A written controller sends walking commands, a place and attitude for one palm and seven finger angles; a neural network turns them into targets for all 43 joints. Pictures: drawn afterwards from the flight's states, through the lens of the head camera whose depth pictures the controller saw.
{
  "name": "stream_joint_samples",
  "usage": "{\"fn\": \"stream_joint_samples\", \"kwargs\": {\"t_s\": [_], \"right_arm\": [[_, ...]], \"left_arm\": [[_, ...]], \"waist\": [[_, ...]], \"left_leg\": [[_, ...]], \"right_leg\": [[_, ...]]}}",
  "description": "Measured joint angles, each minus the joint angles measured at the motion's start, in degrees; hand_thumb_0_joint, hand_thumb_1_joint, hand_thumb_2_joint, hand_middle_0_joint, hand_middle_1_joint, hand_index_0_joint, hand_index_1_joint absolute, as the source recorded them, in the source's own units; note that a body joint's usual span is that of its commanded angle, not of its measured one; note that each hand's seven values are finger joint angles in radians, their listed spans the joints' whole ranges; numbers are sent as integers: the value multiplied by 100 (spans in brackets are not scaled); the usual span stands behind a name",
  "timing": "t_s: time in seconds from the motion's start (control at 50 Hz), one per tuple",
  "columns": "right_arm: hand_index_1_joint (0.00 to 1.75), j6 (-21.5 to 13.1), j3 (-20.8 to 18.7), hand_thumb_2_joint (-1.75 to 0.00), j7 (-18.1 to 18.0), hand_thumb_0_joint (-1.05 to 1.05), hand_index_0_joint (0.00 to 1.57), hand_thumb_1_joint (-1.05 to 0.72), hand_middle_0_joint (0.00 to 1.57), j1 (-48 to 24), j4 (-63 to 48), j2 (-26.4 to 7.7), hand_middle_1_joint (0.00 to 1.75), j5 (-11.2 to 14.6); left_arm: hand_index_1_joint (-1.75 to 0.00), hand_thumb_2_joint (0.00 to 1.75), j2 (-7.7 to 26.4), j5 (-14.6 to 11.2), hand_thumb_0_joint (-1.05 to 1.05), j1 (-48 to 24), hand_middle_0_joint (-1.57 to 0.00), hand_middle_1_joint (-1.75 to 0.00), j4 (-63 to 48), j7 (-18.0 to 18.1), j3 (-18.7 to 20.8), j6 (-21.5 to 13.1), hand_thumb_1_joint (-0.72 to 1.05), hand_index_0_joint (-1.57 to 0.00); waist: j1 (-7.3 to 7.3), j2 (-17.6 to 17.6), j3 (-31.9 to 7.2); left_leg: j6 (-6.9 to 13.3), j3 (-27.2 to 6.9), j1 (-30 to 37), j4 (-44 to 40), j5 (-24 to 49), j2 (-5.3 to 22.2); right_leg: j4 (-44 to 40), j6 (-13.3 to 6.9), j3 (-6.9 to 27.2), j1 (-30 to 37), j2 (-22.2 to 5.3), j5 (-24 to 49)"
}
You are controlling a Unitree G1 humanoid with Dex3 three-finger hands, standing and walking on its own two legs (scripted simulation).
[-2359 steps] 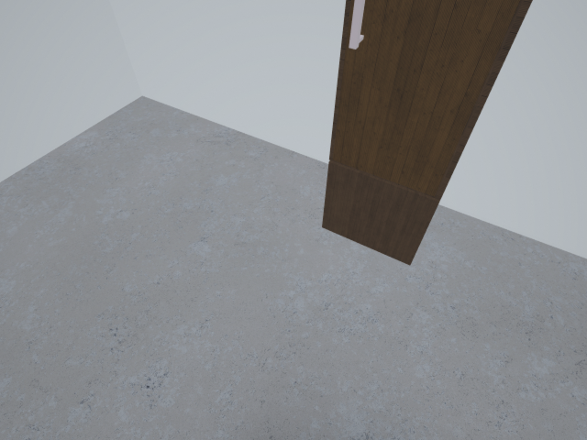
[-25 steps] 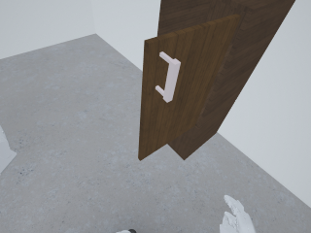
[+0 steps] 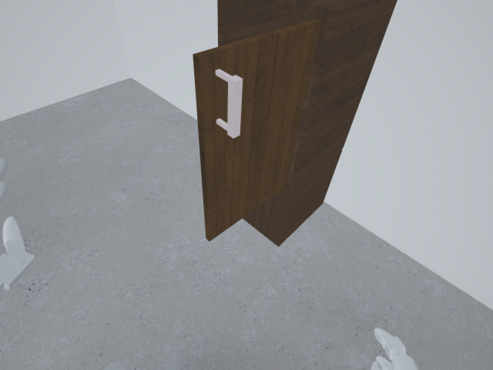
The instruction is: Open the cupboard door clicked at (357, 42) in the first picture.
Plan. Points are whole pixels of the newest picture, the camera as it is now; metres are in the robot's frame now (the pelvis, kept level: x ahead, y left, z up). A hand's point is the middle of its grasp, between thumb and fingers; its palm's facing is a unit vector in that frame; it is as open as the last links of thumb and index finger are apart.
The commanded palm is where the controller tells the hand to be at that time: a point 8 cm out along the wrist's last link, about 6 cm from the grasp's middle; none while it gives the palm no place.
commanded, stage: stop stepping back and stand still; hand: left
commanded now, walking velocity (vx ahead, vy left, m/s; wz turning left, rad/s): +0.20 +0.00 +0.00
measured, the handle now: (227, 104) +0.58 +0.05 +0.15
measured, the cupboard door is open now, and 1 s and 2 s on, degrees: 86 86 86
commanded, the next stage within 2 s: let the arm hang, fingers relaxed in 0.36 s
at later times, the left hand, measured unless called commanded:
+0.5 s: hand (42, 287) +0.19 +0.24 +0.15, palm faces +0.32 -0.77 -0.56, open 7.4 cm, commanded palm none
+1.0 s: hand out of the picture -0.08 +0.17 -0.17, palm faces +0.13 -0.97 -0.18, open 7.2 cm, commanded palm none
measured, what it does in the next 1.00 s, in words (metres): steps on the spot: left foot, then left foot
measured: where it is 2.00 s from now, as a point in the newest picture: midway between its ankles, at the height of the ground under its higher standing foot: outside the picture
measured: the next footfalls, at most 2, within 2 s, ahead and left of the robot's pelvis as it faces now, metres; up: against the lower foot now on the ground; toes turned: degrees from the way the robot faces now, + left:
left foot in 0.18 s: +0.08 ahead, +0.11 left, +0.00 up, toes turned +1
left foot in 0.78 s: +0.05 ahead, +0.14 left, +0.00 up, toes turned +6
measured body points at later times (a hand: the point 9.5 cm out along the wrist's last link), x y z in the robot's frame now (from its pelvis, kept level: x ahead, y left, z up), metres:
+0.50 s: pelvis -0.02 -0.01 +0.00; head -0.02 -0.03 +0.45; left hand +0.16 +0.28 +0.18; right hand +0.14 -0.22 -0.11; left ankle +0.03 +0.11 -0.72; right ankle -0.04 -0.07 -0.74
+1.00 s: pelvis +0.00 +0.01 +0.01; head +0.01 +0.00 +0.45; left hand -0.08 +0.22 -0.15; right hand +0.01 -0.21 -0.16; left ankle +0.01 +0.13 -0.73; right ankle -0.04 -0.07 -0.73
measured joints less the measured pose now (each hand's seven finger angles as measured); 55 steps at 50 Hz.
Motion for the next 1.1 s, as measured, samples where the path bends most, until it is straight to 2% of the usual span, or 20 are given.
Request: {"fn": "stream_joint_samples", "kwargs": {"t_s": [0.04, 0.1, 0.12, 0.16, 0.18, 0.22, 0.28, 0.32, 0.36, 0.42, 0.46, 0.5, 0.54, 0.62, 0.66, 0.72, 0.78, 0.84, 0.9, 1.1], "right_arm": [[30, 5, 0, -90, 55, 1, 20, -91, 20, 9, -34, 27, 30, -21], [30, 53, -14, -90, 96, 1, 20, -91, 20, 93, 90, 17, 30, -41], [30, 54, -21, -90, 83, 1, 20, -90, 20, 148, 141, 1, 30, -42], [30, 22, -34, -90, 21, 1, 20, -90, 20, 249, 208, -61, 30, -34], [30, -9, -47, -90, -16, 1, 20, -90, 20, 283, 202, -125, 30, -31], [30, -30, -77, -90, -68, 1, 20, -90, 20, 160, 256, -142, 30, -14], [30, -106, -23, -90, -51, 1, 20, -91, 20, -95, 287, 57, 30, -47], [30, -201, 41, -90, 21, 1, 20, -91, 20, -150, 223, 221, 30, -72], [30, -263, 126, -90, 98, 1, 20, -91, 20, -148, 133, 340, 30, -93], [30, -233, 219, -90, 151, 1, 20, -90, 20, -113, -31, 410, 30, -120], [30, -127, 221, -90, 154, 1, 20, -90, 21, -142, -77, 363, 30, -123], [30, -78, 75, -90, 354, 1, 20, -90, 21, -206, 262, 207, 30, -56], [30, 254, -39, -90, 471, 1, 20, -90, 21, -291, 618, 18, 30, -49], [30, 793, -175, -90, 499, 1, 20, -91, 20, -383, 948, -163, 30, -124], [30, 911, -214, -90, 480, 1, 20, -91, 20, -412, 1055, -148, 30, -148], [30, 948, -225, -90, 431, 1, 20, -91, 20, -368, 1270, -73, 30, -153], [30, 863, -193, -90, 367, 1, 19, -91, 20, -127, 1558, -16, 30, -168], [30, 893, -127, -90, 282, 1, 19, -91, 20, -29, 2049, 143, 30, -175], [30, 897, -66, -90, 240, 1, 19, -91, 20, 50, 2353, 253, 30, -134], [30, 789, 2, -90, 222, 1, 20, -92, 20, 167, 2868, 488, 30, -89]], "left_arm": [[-30, 90, 34, -2, 1, 247, -21, -30, -229, -31, -17, -49, 89, -21], [-30, 90, 21, 23, 1, 580, -22, -30, -483, -41, -61, -170, 89, -21], [-30, 90, -6, 58, 1, 560, -22, -30, -454, -30, -88, -214, 89, -21], [-30, 90, -75, 120, 1, 314, -22, -30, -296, 18, -143, -251, 89, -22], [-30, 90, -122, 140, 1, 131, -22, -30, -192, 45, -160, -264, 89, -22], [-30, 90, -210, 147, 1, -288, -22, -30, 70, 105, -124, -245, 89, -22], [-30, 90, -226, 142, 1, -506, -21, -30, 335, 147, 50, -155, 89, -21], [-30, 90, -190, 141, 1, -429, -21, -30, 276, 142, 68, -98, 89, -21], [-30, 90, -144, 139, 1, -192, -21, -30, 57, 116, 27, -78, 89, -21], [-30, 90, -35, 158, 1, 222, -21, -30, -271, 63, -47, -111, 89, -21], [-30, 90, 23, 168, 1, 355, -21, -30, -317, 6, -80, -150, 89, -21], [-30, 90, 47, 377, 1, -24, -21, -30, 511, -248, -488, -133, 89, -21], [-30, 90, -171, 471, 0, -631, -21, -30, 1925, -504, -1019, 271, 89, -21], [-30, 90, -915, 529, 0, -1394, -20, -30, 4795, -666, -1675, 1035, 90, -20], [-30, 90, -1213, 528, 0, -1454, -20, -30, 5887, -701, -1953, 1206, 91, -20], [-30, 90, -1604, 481, 0, -1320, -20, -30, 7078, -749, -2253, 1292, 92, -20], [-30, 89, -1576, 398, -2, -1175, -21, -30, 7744, -644, -2102, 1233, 100, -21], [-30, 89, -1461, 400, -1, -1121, -21, -30, 8333, -656, -2135, 1241, 100, -21], [-30, 90, -1485, 359, -1, -1002, -21, -30, 8793, -697, -2213, 1211, 98, -20], [-30, 90, -1791, 330, 0, -950, -20, -30, 9415, -671, -2341, 1034, 92, -20]], "waist": [[35, 18, 14], [284, -39, -103], [343, -49, -158], [389, -26, -229], [373, 53, -243], [345, 48, -96], [265, -43, 57], [178, -59, 105], [152, -54, 119], [171, -5, 101], [203, 124, 132], [290, 289, -5], [342, 396, -133], [222, 393, 25], [149, 295, 205], [103, 131, 428], [180, 166, 495], [327, 33, 578], [407, 30, 556], [309, 306, 442]], "left_leg": [[-107, -40, -227, 387, -515, 17], [-168, 28, -464, 1769, -1028, 52], [-143, 89, -380, 1869, -1146, 94], [-78, 185, 16, 1435, -1269, 198], [-19, 144, 231, 1064, -1316, 251], [68, 156, 211, 1042, -804, 156], [116, 275, 300, 874, -717, 72], [107, 267, 417, 541, -546, 62], [61, 273, 522, 232, -371, 87], [-15, 302, 520, 95, -302, 117], [-62, 277, 371, 389, -563, 177], [-105, 284, -22, 1245, -1275, 202], [-139, 329, -294, 2115, -1921, 191], [-155, 362, -363, 3036, -2307, 220], [-159, 358, -221, 2910, -2266, 267], [-156, 338, 156, 2103, -1948, 347], [-101, 167, 650, 904, -773, 506], [-277, 123, 717, 905, -1053, 517], [-282, 203, 861, 613, -981, 478], [-114, 374, 1154, -23, -645, 292]], "right_leg": [[-135, -50, -33, -54, 23, 306], [-60, -46, 116, -147, 17, 460], [-27, -13, 140, -154, 0, 420], [146, 52, 92, -192, -45, 284], [319, 91, 21, -261, -41, 185], [748, 133, 7, -413, -132, -40], [1690, 102, 157, -865, -77, -411], [1873, 85, 73, -1034, -23, -408], [1547, 80, -80, -1014, 10, -366], [533, 37, -277, -691, 56, -190], [147, -224, -332, -595, 126, 602], [283, -367, -414, -731, 102, 638], [499, -397, -468, -817, -24, 416], [652, -370, -582, -656, -235, 222], [599, -371, -608, -531, -251, 230], [475, -371, -657, -381, -170, 263], [499, -361, -834, -363, 79, 201], [304, -364, -867, -208, 102, 269], [-21, -299, -794, -78, 75, 436], [-449, -149, -657, 83, -94, 708]]}}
